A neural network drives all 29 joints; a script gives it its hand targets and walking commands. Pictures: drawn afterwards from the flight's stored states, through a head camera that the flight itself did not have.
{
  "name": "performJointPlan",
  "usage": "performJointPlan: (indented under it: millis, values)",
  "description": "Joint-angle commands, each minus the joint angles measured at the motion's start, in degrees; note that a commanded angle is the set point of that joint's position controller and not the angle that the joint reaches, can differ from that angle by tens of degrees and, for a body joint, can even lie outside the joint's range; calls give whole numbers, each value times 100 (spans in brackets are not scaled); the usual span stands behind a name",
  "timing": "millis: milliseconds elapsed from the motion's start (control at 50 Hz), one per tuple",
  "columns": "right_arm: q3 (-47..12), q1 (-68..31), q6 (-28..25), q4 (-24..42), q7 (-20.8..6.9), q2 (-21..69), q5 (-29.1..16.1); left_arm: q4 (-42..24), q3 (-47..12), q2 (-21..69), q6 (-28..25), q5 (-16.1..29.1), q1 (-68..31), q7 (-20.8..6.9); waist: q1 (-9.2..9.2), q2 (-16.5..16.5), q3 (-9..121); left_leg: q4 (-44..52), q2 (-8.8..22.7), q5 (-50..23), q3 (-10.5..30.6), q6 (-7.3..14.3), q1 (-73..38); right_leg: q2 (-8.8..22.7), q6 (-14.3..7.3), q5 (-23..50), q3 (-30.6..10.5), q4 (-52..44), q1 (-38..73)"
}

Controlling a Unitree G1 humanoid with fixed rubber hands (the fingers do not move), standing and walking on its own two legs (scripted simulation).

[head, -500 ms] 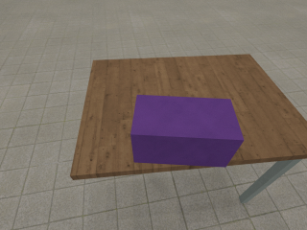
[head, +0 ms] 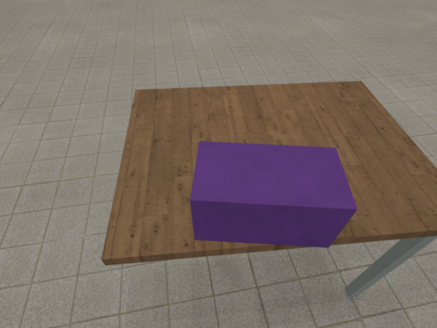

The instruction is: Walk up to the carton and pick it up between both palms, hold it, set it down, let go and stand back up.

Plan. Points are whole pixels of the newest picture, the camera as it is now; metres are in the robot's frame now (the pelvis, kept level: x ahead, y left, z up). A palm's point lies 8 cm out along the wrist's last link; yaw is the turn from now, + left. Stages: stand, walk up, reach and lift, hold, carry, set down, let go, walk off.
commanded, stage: walk up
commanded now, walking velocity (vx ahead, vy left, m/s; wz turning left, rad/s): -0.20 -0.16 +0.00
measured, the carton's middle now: (264, 194) +0.41 -0.08 -0.01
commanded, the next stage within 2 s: none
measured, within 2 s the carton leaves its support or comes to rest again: neither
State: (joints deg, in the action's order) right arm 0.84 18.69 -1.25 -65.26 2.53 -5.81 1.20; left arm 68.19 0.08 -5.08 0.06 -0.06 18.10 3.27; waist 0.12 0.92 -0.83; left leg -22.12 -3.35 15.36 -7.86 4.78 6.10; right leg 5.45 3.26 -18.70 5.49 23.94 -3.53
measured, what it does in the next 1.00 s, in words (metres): steps on the spot: right foot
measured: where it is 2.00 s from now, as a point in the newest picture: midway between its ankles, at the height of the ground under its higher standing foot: outside the picture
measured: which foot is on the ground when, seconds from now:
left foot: down 0.00-1.00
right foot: up 0.00-0.28, down 0.30-1.00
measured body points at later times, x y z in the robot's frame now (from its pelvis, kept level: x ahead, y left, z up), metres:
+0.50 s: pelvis +0.00 -0.07 -0.01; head +0.01 -0.08 +0.44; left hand +0.03 +0.15 -0.16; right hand -0.01 -0.28 -0.18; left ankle -0.04 +0.05 -0.74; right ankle +0.00 -0.18 -0.74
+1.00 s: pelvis +0.00 -0.08 -0.01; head +0.03 -0.08 +0.44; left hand +0.02 +0.16 -0.17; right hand +0.00 -0.31 -0.16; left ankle -0.04 +0.05 -0.74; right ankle +0.00 -0.18 -0.72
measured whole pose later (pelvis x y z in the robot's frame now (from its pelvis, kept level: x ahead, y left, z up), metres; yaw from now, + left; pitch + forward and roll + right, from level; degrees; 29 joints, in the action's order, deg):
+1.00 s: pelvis +0.00 -0.08 -0.01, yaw -1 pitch -1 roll +0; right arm 2.1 15.9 0.5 -60.2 3.8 -8.4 1.6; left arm 60.5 3.0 -9.8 1.8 0.4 14.1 2.5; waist 0.2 0.5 -4.4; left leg -31.0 2.4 19.7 -3.2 -0.7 10.0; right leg 1.2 1.1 -28.1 4.3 44.1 -19.2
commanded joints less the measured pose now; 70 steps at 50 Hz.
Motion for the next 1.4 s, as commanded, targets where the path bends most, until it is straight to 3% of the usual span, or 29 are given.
performJointPlan:
  millis: [0,80,140,160,180,220,260,280,300,320,380,480,540,840,860,880,900,940,1020,1040,1060,1080,1100,1140,1180,1200,1220,1320,1380]
  values:
    - [390,1084,45,282,231,-1519,95,-339,440,-1202,274,-65,7,69,526,-73,-889,-357,3126,-7932,2512,354,-1081,-265,177,-1369,61,2248,-2872]
    - [411,689,69,448,238,-1166,149,-784,424,-573,314,-262,-235,-80,319,-771,-44,521,2663,-1849,2176,760,13,2,74,-703,-830,4030,-2741]
    - [312,366,55,626,194,-978,176,-1112,507,-732,323,-204,-461,-114,226,-961,-515,618,2649,-1952,1862,812,682,-35,99,-408,-885,3989,-2850]
    - [95,-86,52,485,170,-401,62,-1154,310,-227,249,-79,-272,-152,-309,-1616,-124,674,1371,-1453,592,508,1379,49,-63,-325,-850,2445,-1411]
    - [127,-261,47,600,139,-433,84,-1118,292,-198,208,-65,-121,-164,-315,-1886,-174,559,1129,-1292,421,348,1309,-231,-40,-258,-333,1862,-1152]
    - [214,-50,74,612,60,-806,134,-852,303,-512,181,-71,225,-72,-263,-1301,-176,316,1361,-1571,665,422,1192,-475,-109,1,160,1030,-664]
    - [219,213,99,534,-42,-912,16,-722,248,-578,115,-121,631,-49,-352,-296,-269,13,1361,-999,747,113,1602,-209,-142,1065,-7,-161,70]
    - [165,440,103,564,-86,-731,-15,-705,237,-731,28,-150,831,-59,-286,564,-252,-526,1081,62,559,-184,1887,606,-253,1445,-958,-550,231]
    - [66,661,192,571,-56,-356,-56,-831,248,-1191,8,-57,574,-69,-88,1831,-186,-1284,496,1364,292,-367,1371,1545,-873,1506,-2155,-1050,-702]
    - [115,625,309,531,-40,-427,15,-865,222,-1118,-13,-86,274,-75,-86,1851,-455,-1882,483,1761,566,-377,1027,1594,-1187,721,-2398,-1331,-1389]
    - [109,447,331,467,-149,-473,46,-1004,114,-921,-50,-75,-379,-53,126,1138,-881,-1946,561,1190,692,-424,972,961,-1022,245,-1577,-1439,-1812]
    - [85,718,82,379,-55,-623,21,-874,134,-881,-118,-26,-252,-103,179,767,-112,-39,898,-595,771,-531,85,618,-796,1959,-905,-447,-1091]
    - [105,328,25,388,-89,-744,-67,-871,135,-691,-82,-30,-49,-101,-49,-566,-260,131,986,-1214,1009,-383,644,160,-541,1389,-481,-268,-528]
    - [14,460,33,395,-22,-542,-96,-662,86,-667,-83,-43,296,-106,-23,-203,-422,318,922,-1224,906,-377,398,167,-484,1712,-525,-323,-608]
    - [301,350,64,622,162,-1452,87,-830,537,-1728,92,-23,-358,-67,288,681,-916,-459,2064,-4554,1601,-77,-93,-136,-282,2350,-56,1020,-1855]
    - [425,916,78,529,237,-1747,147,-953,480,-1447,147,0,-347,-92,412,-118,-398,-586,2767,-7006,2129,383,-902,-438,-106,513,179,1991,-2581]
    - [370,620,110,384,199,-1519,-47,-1072,305,-641,68,124,-212,-65,108,-1613,-32,-493,2499,-7210,1553,750,-278,-390,-176,-1220,-78,2366,-1966]
    - [399,259,167,558,174,-1411,73,-1254,324,-516,77,71,-432,-67,131,-1843,24,-230,2276,-5748,1546,785,247,-357,-187,-1624,-421,2479,-1844]
    - [396,-575,348,816,158,-1282,-16,-963,409,-755,119,-38,304,-4,-335,-1003,-176,-989,1706,-3913,1197,-32,858,-315,-188,893,41,540,-983]
    - [386,-339,348,792,112,-1141,-69,-1011,494,-1112,46,-91,321,-11,-242,-315,-5,-1552,1359,-2564,993,-329,1248,81,-219,2322,-340,4,-392]
    - [285,-127,369,969,119,-712,-151,-1198,648,-1864,-17,-148,364,-29,-166,1407,330,-3104,485,871,313,-668,2193,1716,-754,5002,-1927,-308,181]
    - [333,-112,509,1026,181,-789,-92,-1101,619,-1902,39,-71,776,-60,-527,1831,854,-4575,137,2780,842,-671,1761,2406,-1721,6059,-2468,-268,-358]
    - [372,-291,545,1054,168,-926,-64,-1109,548,-1667,70,-105,690,-79,-432,1414,687,-5126,161,2668,1302,-596,1831,2268,-1922,5691,-2413,-372,-648]
    - [386,-526,501,999,62,-849,-9,-1440,488,-1519,168,-150,-262,25,-121,717,26,-5529,323,1944,1378,-588,2209,1614,-1688,4101,-1596,-372,-1147]
    - [432,-345,510,929,10,-980,68,-1661,448,-1442,224,-132,-678,60,33,771,44,-5568,318,1536,1150,-707,2192,1414,-1677,3792,-1417,-360,-1214]
    - [362,226,494,641,-87,-806,54,-1581,298,-979,164,-157,-604,-45,168,457,633,-4554,405,942,1147,-512,1498,864,-1616,291,-1339,-901,-1352]
    - [345,257,516,657,-150,-734,59,-1610,302,-1009,148,-158,-868,-69,220,811,346,-4053,300,1014,768,-513,1485,743,-1418,-895,-1363,-1206,-1458]
    - [260,-132,544,733,-16,-777,-79,-1238,356,-1390,56,-158,-411,-112,-119,791,32,-1545,282,1486,622,-282,697,1089,-1538,-235,-1807,-1197,-1056]
    - [180,606,356,335,-47,-684,-47,-1103,366,-1279,141,-43,-332,-153,155,1,-265,847,597,-234,1031,61,-466,720,-828,-723,-1396,-902,-1848]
